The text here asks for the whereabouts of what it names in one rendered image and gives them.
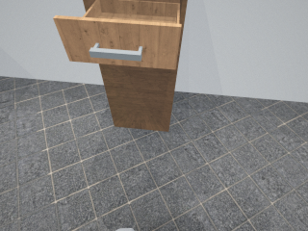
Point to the handle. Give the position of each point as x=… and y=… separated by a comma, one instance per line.
x=115, y=54

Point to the drawer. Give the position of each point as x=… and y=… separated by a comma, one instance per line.
x=124, y=25

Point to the cabinet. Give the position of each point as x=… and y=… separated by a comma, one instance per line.
x=141, y=97

